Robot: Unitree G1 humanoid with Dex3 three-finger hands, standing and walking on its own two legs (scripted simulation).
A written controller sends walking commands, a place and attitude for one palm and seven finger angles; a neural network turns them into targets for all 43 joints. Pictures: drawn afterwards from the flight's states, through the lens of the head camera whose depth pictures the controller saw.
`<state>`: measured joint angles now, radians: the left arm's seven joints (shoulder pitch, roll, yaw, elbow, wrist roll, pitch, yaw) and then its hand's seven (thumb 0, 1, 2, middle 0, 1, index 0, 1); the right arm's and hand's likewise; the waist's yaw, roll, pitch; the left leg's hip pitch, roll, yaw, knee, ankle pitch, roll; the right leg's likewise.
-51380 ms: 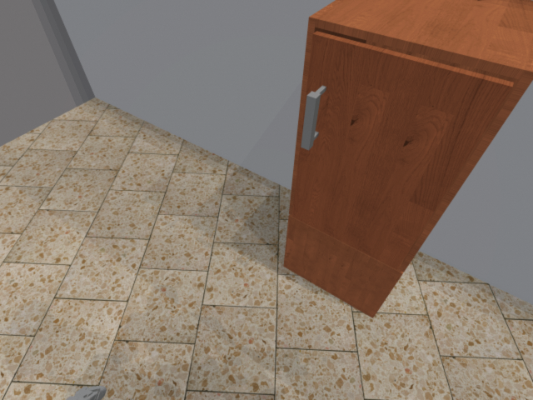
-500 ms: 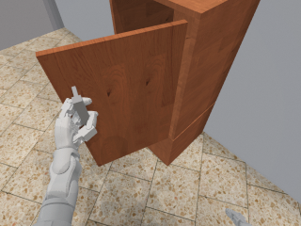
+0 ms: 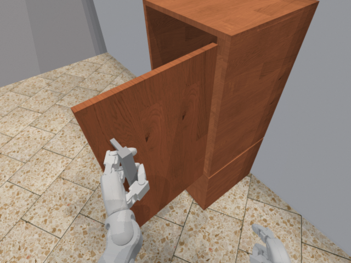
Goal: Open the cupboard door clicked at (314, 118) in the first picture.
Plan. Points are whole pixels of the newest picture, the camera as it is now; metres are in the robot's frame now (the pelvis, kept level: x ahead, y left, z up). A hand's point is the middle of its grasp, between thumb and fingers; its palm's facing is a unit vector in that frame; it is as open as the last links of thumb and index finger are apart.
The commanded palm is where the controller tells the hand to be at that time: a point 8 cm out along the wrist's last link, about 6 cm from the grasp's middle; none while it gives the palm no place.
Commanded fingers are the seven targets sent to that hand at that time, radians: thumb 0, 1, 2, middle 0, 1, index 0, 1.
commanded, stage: open thumb and fingers to let go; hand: left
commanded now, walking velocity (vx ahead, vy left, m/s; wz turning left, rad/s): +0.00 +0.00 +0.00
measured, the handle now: (125, 165) +0.32 +0.13 +0.08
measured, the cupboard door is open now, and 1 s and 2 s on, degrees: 94 95 96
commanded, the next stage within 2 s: slide the hand sideways off the handle in 0.76 s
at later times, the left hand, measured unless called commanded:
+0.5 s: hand (139, 179) +0.28 +0.09 +0.08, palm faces +0.33 -0.94 +0.01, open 13.0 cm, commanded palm +0.24 +0.14 +0.07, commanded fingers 0.00 -0.50 0.30 -0.24 -0.85 -0.24 -0.85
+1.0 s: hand (136, 192) +0.26 +0.09 +0.07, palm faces -0.05 -1.00 -0.08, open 15.7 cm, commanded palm +0.24 +0.14 +0.07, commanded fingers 0.00 -0.50 0.30 -0.15 -0.30 -0.15 -0.30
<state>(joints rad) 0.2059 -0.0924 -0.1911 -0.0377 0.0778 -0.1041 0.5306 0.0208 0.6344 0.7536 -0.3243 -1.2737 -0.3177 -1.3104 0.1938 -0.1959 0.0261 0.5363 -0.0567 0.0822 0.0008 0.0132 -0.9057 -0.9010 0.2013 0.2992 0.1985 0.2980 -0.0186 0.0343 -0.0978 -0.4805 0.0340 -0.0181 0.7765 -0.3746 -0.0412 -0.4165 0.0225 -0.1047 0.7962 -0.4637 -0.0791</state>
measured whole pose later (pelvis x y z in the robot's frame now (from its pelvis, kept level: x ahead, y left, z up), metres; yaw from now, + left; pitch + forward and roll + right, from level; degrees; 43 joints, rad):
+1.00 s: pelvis -0.03 +0.04 -0.01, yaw -1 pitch +4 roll -1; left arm 0.08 0.05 -0.24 0.07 0.04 -0.19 0.20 -0.01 -0.50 0.30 -0.28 -0.47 -0.23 -0.46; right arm 0.21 -0.19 0.04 0.53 -0.02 0.05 0.00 0.01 -0.91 -0.90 0.20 0.30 0.20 0.30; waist -0.01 0.03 -0.07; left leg -0.55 0.00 0.01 0.85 -0.37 0.01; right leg -0.48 -0.01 -0.08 0.84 -0.44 -0.03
